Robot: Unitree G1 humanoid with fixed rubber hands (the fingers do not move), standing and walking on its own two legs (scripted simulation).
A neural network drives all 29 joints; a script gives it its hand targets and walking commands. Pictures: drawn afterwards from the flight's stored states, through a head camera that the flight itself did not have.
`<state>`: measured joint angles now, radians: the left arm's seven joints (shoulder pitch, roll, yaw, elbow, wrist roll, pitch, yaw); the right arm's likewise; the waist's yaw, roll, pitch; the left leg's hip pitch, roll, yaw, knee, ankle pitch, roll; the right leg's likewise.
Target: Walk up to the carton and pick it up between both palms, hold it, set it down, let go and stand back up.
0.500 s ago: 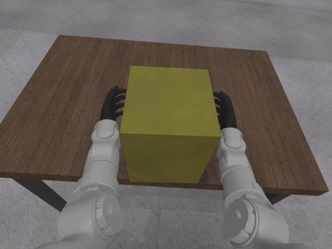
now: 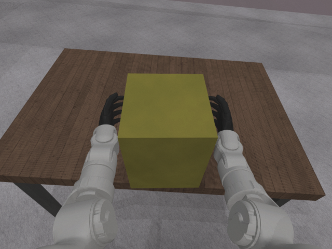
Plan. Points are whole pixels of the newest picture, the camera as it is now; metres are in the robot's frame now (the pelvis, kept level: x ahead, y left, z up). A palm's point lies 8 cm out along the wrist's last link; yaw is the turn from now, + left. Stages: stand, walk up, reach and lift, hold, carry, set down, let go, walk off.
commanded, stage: reach and lift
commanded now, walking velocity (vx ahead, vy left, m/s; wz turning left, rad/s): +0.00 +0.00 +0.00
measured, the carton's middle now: (165, 133) +0.42 +0.00 +0.02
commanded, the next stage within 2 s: none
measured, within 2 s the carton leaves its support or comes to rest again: neither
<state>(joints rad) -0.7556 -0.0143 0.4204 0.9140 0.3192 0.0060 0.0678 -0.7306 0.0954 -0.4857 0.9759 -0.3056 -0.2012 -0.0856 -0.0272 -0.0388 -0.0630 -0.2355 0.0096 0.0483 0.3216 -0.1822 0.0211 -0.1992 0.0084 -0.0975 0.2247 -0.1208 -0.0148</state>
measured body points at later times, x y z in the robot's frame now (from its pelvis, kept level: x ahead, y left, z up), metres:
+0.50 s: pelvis -0.02 +0.00 +0.00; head -0.03 +0.04 +0.45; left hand +0.40 +0.16 +0.13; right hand +0.39 -0.14 +0.13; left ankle -0.02 +0.10 -0.75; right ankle -0.01 -0.11 -0.75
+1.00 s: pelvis -0.02 +0.00 +0.00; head -0.06 +0.04 +0.45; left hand +0.38 +0.16 +0.16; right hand +0.38 -0.14 +0.17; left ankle -0.02 +0.10 -0.75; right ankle -0.01 -0.11 -0.75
